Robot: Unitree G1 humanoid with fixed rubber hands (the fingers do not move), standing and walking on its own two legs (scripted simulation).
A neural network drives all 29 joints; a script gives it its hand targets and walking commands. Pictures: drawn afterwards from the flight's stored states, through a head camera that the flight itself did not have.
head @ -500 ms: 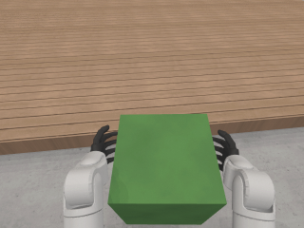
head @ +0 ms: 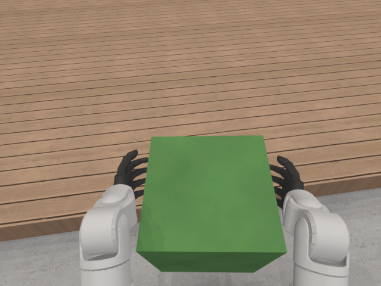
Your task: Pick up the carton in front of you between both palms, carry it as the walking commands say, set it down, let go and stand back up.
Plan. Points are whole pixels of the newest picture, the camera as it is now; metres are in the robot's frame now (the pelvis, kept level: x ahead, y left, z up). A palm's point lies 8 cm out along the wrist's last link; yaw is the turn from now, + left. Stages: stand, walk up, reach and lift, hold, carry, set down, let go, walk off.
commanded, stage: carry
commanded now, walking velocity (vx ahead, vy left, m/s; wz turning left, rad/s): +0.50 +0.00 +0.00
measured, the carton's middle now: (206, 210) +0.28 +0.00 +0.02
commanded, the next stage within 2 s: none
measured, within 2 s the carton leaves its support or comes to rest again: neither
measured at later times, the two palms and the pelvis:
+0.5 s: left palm (147, 54) +0.70 +0.16 +0.15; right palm (251, 55) +0.68 -0.14 +0.16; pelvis +0.32 +0.02 +0.00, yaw -2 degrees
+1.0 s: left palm (164, 6) +1.06 +0.14 +0.17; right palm (240, 4) +1.07 -0.16 +0.17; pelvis +0.68 -0.02 +0.05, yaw +0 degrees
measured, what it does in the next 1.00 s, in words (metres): climbs: left foot, then right foot 0.15 m higher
